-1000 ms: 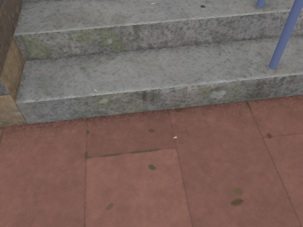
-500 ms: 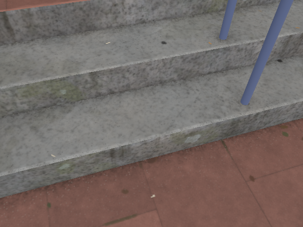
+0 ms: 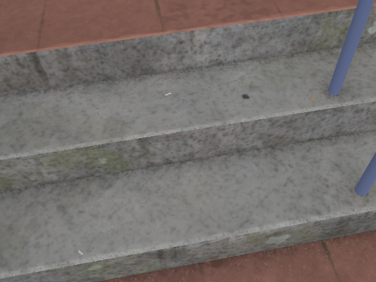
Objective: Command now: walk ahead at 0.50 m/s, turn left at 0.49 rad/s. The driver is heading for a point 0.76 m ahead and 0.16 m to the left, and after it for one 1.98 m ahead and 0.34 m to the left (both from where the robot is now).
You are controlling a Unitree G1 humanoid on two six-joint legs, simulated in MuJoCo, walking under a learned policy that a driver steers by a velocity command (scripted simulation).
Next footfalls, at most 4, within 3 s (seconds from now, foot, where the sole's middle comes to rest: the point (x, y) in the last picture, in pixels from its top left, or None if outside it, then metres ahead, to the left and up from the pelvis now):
0.34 left None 0.30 0.13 -0.78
1.00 right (176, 210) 0.67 0.08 -0.61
1.54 left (112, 108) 1.01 0.30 -0.44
2.08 right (186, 11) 1.35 0.01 -0.27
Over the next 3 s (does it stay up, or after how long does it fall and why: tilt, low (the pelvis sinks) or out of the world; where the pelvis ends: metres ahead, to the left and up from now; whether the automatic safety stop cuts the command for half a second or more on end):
stays up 1.50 0.11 0.51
